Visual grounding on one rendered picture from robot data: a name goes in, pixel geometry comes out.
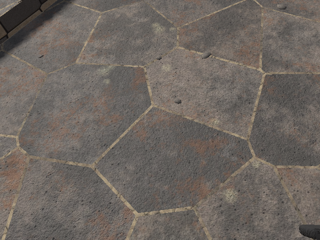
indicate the right robot hand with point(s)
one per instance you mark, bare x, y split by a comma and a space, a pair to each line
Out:
310, 231

